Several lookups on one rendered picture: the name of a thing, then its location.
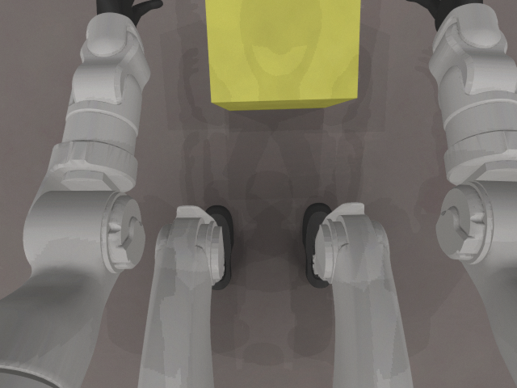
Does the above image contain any right robot shin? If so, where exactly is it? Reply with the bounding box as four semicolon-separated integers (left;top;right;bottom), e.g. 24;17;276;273
313;202;390;280

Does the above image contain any robot right hand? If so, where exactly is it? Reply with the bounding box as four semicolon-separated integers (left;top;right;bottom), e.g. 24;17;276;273
406;0;483;31

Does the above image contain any right robot forearm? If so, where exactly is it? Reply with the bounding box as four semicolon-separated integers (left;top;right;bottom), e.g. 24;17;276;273
429;3;517;186

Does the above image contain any robot left upper arm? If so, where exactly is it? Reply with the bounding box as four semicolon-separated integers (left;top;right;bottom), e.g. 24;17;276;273
0;191;145;388

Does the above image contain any robot right upper arm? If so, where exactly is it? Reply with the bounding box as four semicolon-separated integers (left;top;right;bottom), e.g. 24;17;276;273
435;180;517;386

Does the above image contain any carton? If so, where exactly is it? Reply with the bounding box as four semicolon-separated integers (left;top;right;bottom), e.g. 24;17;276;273
205;0;361;111

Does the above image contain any left robot forearm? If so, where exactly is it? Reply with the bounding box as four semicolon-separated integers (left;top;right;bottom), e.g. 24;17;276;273
23;12;150;262

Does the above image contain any robot left hand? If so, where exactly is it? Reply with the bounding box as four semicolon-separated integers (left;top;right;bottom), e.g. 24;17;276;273
96;0;163;28

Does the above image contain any left robot thigh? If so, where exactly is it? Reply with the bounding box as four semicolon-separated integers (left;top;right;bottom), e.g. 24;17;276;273
137;217;225;388

